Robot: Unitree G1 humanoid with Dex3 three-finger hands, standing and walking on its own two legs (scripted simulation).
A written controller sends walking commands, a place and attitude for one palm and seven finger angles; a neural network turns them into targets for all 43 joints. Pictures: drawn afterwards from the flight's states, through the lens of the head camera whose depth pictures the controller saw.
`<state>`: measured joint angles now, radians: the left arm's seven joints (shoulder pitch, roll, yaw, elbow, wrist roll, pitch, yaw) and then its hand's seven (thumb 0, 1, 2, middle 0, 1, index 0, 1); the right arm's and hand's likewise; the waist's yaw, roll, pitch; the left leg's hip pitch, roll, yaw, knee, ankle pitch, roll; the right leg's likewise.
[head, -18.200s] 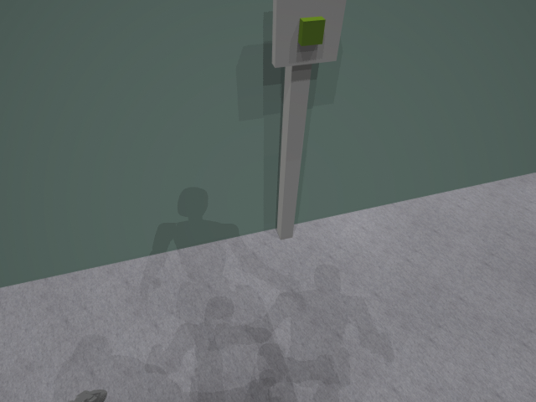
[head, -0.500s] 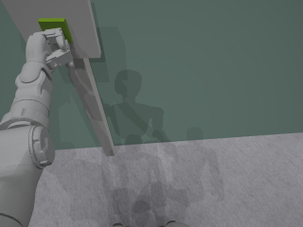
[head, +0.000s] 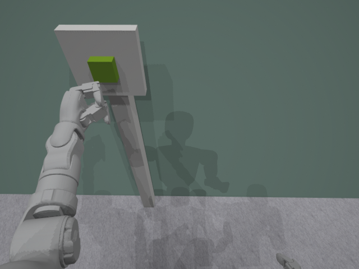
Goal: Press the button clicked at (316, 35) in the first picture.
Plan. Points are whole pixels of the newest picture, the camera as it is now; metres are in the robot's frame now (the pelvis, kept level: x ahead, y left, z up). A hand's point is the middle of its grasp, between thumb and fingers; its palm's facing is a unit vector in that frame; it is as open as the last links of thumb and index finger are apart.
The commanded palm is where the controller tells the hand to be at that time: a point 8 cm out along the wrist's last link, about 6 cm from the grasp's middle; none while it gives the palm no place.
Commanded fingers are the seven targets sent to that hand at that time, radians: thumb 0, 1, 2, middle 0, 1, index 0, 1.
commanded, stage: pull the fist back off the button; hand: left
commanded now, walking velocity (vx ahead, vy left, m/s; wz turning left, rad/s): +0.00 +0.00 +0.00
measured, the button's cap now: (104, 69) +0.54 +0.20 +0.18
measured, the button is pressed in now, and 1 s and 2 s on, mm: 0 0 0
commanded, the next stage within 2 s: draw the hand back to the body in 0.22 s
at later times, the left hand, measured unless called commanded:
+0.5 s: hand (97, 121) +0.37 +0.18 +0.16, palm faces +0.01 -1.00 -0.01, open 3.1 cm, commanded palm +0.33 +0.23 +0.16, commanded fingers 0.00 0.90 0.90 -1.30 -1.50 -1.30 -1.50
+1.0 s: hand (62, 171) +0.25 +0.20 +0.17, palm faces +0.25 -0.95 -0.21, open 3.1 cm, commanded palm +0.21 +0.25 +0.17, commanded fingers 0.00 0.90 0.90 -1.30 -1.50 -1.30 -1.50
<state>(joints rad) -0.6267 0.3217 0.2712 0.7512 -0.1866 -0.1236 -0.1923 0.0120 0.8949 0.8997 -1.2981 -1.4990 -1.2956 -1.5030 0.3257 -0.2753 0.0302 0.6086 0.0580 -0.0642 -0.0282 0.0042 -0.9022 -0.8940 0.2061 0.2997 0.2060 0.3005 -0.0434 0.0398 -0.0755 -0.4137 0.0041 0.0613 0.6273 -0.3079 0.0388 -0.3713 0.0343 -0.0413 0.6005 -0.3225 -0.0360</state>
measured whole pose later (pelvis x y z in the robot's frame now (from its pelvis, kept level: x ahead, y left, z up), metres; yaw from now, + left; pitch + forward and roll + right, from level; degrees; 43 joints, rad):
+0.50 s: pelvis -0.01 -0.01 +0.00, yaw +1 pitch +2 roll +0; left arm -0.44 0.31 0.24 0.50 -0.24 -0.02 -0.22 0.01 0.90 0.90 -1.30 -1.50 -1.29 -1.50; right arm 0.27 -0.27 0.05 0.61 0.07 -0.05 -0.05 0.01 -0.90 -0.89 0.21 0.30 0.21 0.30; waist -0.01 0.05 -0.06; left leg -0.32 0.00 0.05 0.57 -0.28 0.03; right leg -0.29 0.03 -0.05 0.56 -0.31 -0.05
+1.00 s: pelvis -0.02 -0.01 +0.02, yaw +1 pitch -4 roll +0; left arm 0.06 0.28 0.16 -0.09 -0.12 -0.04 0.01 0.01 0.90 0.90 -1.30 -1.50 -1.30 -1.50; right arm 0.15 -0.24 0.06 0.61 0.02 -0.10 -0.07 0.01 -0.90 -0.89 0.21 0.30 0.21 0.30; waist 0.05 0.06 0.01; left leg -0.16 -0.01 0.04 0.44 -0.20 0.03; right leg -0.12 0.03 -0.06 0.42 -0.23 -0.04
